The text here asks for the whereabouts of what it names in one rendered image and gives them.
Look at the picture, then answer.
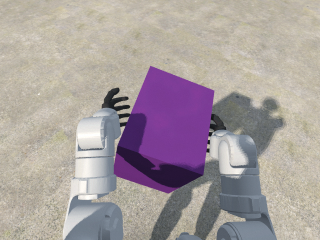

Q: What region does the right robot forearm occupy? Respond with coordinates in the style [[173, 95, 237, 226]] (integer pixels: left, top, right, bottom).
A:
[[209, 129, 277, 240]]

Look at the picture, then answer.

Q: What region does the robot right hand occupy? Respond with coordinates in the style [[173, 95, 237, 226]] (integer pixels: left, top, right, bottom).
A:
[[206, 114, 226, 153]]

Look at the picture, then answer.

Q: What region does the robot right upper arm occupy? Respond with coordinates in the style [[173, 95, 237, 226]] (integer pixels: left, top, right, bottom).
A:
[[216, 221, 276, 240]]

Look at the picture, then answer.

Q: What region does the robot left hand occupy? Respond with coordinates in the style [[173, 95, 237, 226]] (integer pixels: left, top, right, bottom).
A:
[[101, 87, 130, 127]]

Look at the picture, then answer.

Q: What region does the left robot forearm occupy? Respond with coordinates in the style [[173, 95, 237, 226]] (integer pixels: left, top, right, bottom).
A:
[[62, 108, 121, 239]]

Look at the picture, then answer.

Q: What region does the robot left upper arm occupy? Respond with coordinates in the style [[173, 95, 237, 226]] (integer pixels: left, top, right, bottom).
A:
[[63, 202, 124, 240]]

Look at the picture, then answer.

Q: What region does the carton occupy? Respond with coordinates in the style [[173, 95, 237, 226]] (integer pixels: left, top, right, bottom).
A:
[[114, 66, 215, 194]]

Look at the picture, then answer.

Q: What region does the right robot shin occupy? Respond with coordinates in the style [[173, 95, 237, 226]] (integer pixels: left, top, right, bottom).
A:
[[179, 232, 189, 236]]

